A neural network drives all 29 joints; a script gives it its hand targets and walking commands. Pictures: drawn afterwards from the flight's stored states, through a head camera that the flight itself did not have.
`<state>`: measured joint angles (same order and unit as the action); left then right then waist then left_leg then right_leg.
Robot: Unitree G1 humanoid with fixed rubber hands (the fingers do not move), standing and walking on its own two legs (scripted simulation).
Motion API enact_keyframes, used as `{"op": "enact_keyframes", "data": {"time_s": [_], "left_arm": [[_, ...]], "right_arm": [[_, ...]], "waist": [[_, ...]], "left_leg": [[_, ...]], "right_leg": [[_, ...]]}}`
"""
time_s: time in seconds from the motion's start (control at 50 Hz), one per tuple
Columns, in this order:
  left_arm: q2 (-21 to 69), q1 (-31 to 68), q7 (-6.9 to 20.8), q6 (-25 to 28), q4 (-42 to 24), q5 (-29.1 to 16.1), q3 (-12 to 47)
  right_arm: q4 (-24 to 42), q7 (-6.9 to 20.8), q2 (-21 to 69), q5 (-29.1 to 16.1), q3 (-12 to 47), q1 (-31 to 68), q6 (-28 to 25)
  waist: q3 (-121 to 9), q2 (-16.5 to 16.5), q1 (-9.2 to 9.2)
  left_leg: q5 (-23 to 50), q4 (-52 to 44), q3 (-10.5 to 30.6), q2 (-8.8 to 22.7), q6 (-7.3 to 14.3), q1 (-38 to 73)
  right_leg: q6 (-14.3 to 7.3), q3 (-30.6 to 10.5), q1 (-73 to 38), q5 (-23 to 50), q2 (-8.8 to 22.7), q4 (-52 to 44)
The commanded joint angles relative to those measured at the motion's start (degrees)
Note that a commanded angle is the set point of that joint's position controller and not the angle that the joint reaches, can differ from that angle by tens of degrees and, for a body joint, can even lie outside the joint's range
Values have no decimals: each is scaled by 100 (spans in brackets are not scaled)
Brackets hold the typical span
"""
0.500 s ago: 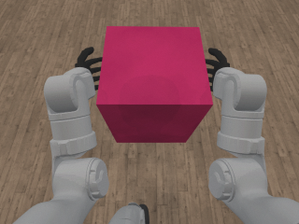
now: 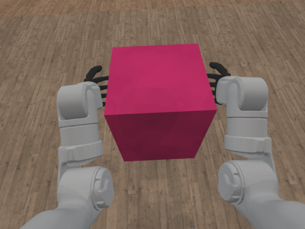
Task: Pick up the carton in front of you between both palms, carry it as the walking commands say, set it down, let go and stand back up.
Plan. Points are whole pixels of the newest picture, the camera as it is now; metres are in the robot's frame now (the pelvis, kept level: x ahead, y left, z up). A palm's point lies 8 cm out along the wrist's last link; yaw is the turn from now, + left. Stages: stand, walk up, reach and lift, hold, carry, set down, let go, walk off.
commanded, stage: carry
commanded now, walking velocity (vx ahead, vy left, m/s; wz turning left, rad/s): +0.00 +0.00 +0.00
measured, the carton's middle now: (157, 108) +0.40 +0.00 +0.08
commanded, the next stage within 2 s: none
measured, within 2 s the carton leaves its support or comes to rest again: neither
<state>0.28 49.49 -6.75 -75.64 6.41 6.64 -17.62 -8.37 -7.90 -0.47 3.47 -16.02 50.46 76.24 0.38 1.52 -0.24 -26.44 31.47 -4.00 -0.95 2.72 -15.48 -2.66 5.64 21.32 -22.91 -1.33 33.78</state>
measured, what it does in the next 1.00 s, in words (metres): stands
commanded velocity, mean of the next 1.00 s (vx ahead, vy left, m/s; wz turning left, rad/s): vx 0.00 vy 0.00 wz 0.00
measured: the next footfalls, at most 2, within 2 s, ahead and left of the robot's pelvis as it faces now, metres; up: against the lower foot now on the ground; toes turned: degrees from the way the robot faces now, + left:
none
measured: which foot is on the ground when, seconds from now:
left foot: down 0.00-1.00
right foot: down 0.00-1.00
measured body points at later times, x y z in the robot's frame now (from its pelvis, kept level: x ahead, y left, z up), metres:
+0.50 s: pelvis +0.02 +0.00 +0.00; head -0.01 +0.00 +0.45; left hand +0.37 +0.17 +0.13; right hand +0.37 -0.14 +0.12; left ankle -0.04 +0.08 -0.73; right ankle +0.01 -0.09 -0.73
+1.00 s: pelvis -0.01 +0.00 +0.00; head -0.05 +0.00 +0.45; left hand +0.33 +0.17 +0.13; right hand +0.34 -0.14 +0.12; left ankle -0.04 +0.08 -0.73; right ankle +0.01 -0.09 -0.73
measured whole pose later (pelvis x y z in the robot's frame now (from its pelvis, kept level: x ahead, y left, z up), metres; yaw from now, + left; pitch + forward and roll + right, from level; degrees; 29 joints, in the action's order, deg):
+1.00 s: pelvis -0.01 +0.00 +0.00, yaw +2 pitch -1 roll -1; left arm -0.6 39.6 -6.8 -70.6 17.1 4.7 -11.8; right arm -16.8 -6.5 -0.3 3.5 -10.4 38.6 71.1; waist -5.1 1.1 0.1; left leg -24.8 29.1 -4.5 -1.1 2.8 -10.5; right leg -2.1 6.8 16.0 -21.8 -0.3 31.6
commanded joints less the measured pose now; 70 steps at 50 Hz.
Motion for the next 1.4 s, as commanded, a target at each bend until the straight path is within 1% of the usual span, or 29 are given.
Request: {"op": "enact_keyframes", "data": {"time_s": [0.0, 0.02, 0.04, 0.08, 0.1, 0.14, 0.16, 0.22, 0.28, 0.34, 0.44, 0.48, 0.5, 0.66, 0.74, 0.84, 0.86, 0.92, 0.98, 1.02, 1.08, 1.12, 1.14, 1.18, 1.2, 1.22, 1.26, 1.34, 1.38], "left_arm": [[6279, 3997, 1345, 7, 69, -2704, 3486], [6314, 3827, 1377, 47, 262, -2682, 3432], [6520, 3942, 1411, 111, 239, -2725, 3467], [6697, 3739, 1486, 208, 513, -2770, 3415], [6779, 3829, 1503, 287, 455, -2827, 3447], [6853, 3878, 1516, 442, 339, -2876, 3523], [6983, 3945, 1522, 501, 303, -2928, 3588], [6802, 3755, 1454, 620, 53, -2985, 3683], [6815, 3659, 1408, 649, -92, -2990, 3799], [6670, 3388, 1364, 647, -127, -2927, 3814], [6473, 2992, 1376, 637, 201, -2732, 3641], [6450, 2985, 1387, 638, 326, -2666, 3589], [6514, 3009, 1397, 647, 371, -2625, 3554], [6381, 3024, 1389, 682, 487, -2574, 3407], [6402, 3172, 1367, 688, 381, -2626, 3471], [6430, 3222, 1389, 675, 368, -2713, 3451], [6439, 3031, 1390, 660, 540, -2661, 3404], [6554, 3214, 1399, 690, 406, -2695, 3468], [6521, 3226, 1401, 671, 353, -2735, 3460], [6506, 3224, 1395, 679, 339, -2719, 3474], [6473, 3203, 1400, 668, 323, -2699, 3442], [6487, 3125, 1386, 659, 375, -2680, 3443], [6466, 3144, 1387, 665, 316, -2681, 3460], [6517, 3280, 1382, 659, 264, -2697, 3483], [6497, 3107, 1384, 641, 380, -2688, 3443], [6490, 3256, 1386, 669, 185, -2695, 3491], [6521, 3196, 1378, 650, 294, -2676, 3491], [6459, 3166, 1393, 645, 313, -2666, 3472], [6476, 3018, 1399, 627, 416, -2643, 3452]], "right_arm": [[-189, 1475, 6416, -2336, 3166, 3714, -79], [-264, 1504, 6405, -2281, 3091, 3603, -124], [-359, 1522, 6545, -2225, 3089, 3552, -169], [-329, 1539, 6642, -2225, 3096, 3524, -306], [-498, 1543, 6647, -2167, 3036, 3323, -355], [-258, 1546, 6729, -2232, 3154, 3457, -519], [-50, 1524, 6714, -2243, 3210, 3609, -582], [96, 1473, 6734, -2355, 3397, 3406, -670], [560, 1441, 6625, -2473, 3599, 3599, -747], [525, 1408, 6559, -2490, 3718, 3328, -735], [322, 1471, 6550, -2510, 3710, 3168, -724], [135, 1498, 6498, -2449, 3586, 3059, -730], [246, 1501, 6565, -2495, 3647, 3325, -755], [9, 1506, 6558, -2489, 3484, 3264, -788], [-44, 1512, 6578, -2504, 3418, 3281, -795], [-64, 1490, 6556, -2450, 3365, 3138, -771], [-62, 1486, 6506, -2448, 3359, 3153, -774], [89, 1489, 6557, -2511, 3400, 3393, -801], [82, 1481, 6577, -2505, 3407, 3322, -783], [-26, 1491, 6569, -2495, 3346, 3249, -767], [25, 1498, 6596, -2500, 3385, 3275, -758], [93, 1514, 6578, -2529, 3390, 3316, -770], [15, 1521, 6582, -2511, 3387, 3216, -769], [70, 1525, 6643, -2548, 3403, 3364, -757], [-20, 1527, 6540, -2507, 3362, 3162, -759], [96, 1535, 6627, -2546, 3433, 3313, -773], [166, 1520, 6585, -2556, 3436, 3390, -778], [119, 1517, 6631, -2550, 3454, 3393, -754], [27, 1530, 6601, -2507, 3391, 3233, -739]], "waist": [[-3471, 221, -52], [-3386, 321, -54], [-3332, 235, -43], [-3265, 116, 3], [-3202, 28, 16], [-3094, -1, 32], [-3092, -82, 27], [-3042, 16, 6], [-2985, 91, 7], [-3056, -97, 56], [-2906, -80, 42], [-2751, 46, 54], [-2724, -65, 52], [-2430, -163, 41], [-2409, 36, 27], [-2390, -154, 1], [-2430, -71, 15], [-2428, 13, 9], [-2417, -168, 22], [-2462, -77, 6], [-2442, -201, -3], [-2532, 46, -1], [-2455, 40, 7], [-2445, -13, -28], [-2469, 26, 4], [-2513, -42, -6], [-2488, 29, -11], [-2543, -114, -27], [-2539, 47, -7]], "left_leg": [[4574, 361, 546, 828, 103, 1685], [4792, 379, 560, 889, 118, 1760], [4574, 348, 551, 877, 123, 1722], [4225, 331, 497, 814, 76, 1534], [3839, 313, 461, 766, 57, 1465], [3668, 302, 426, 710, 33, 1354], [3564, 264, 443, 720, 48, 1356], [3833, 134, 555, 818, 120, 1442], [3759, 7, 623, 873, 149, 1337], [3545, 58, 596, 828, 121, 1367], [3220, -136, 597, 797, 77, 1148], [3077, -200, 584, 791, 81, 1102], [3006, -193, 582, 786, 79, 1029], [2038, -496, 581, 776, 78, 834], [2072, -544, 584, 785, 101, 900], [1674, -589, 586, 780, 116, 773], [1722, -575, 572, 795, 123, 856], [1754, -634, 596, 809, 117, 813], [1395, -614, 564, 770, 132, 768], [1581, -628, 560, 774, 122, 809], [1587, -603, 567, 796, 129, 737], [1715, -658, 596, 809, 130, 820], [1563, -643, 559, 783, 124, 785], [1935, -682, 637, 846, 135, 789], [1843, -676, 609, 829, 136, 799], [1567, -659, 603, 817, 139, 794], [1740, -709, 621, 827, 142, 807], [2021, -638, 617, 857, 138, 797], [2008, -660, 581, 816, 125, 849]], "right_leg": [[-217, -568, -1281, 3302, 731, 246], [-194, -554, -1136, 3036, 695, 250], [-195, -573, -1116, 2897, 695, 200], [-217, -624, -1320, 3244, 758, 188], [-219, -652, -1357, 3326, 802, 146], [-247, -688, -1431, 3600, 849, 168], [-247, -680, -1432, 3483, 854, 167], [-180, -586, -1343, 2673, 743, 215], [-160, -572, -1413, 2342, 737, 144], [-201, -612, -1549, 2615, 806, 96], [-192, -583, -1647, 2653, 800, 49], [-200, -610, -1554, 2549, 829, -30], [-205, -594, -1630, 2701, 823, -46], [-180, -616, -1526, 1931, 835, -347], [-188, -641, -1396, 1813, 851, -379], [-166, -647, -1397, 1674, 861, -507], [-170, -655, -1415, 1714, 855, -494], [-151, -621, -1363, 1499, 830, -483], [-166, -679, -1397, 1511, 891, -603], [-170, -640, -1386, 1666, 871, -532], [-162, -649, -1429, 1660, 892, -557], [-159, -612, -1423, 1559, 851, -480], [-134, -639, -1367, 1487, 866, -567], [-117, -583, -1364, 1564, 828, -488], [-125, -598, -1368, 1447, 831, -527], [-131, -618, -1396, 1335, 858, -584], [-127, -604, -1336, 1383, 839, -536], [-139, -569, -1441, 1646, 837, -461], [-117, -569, -1358, 1508, 834, -488]]}}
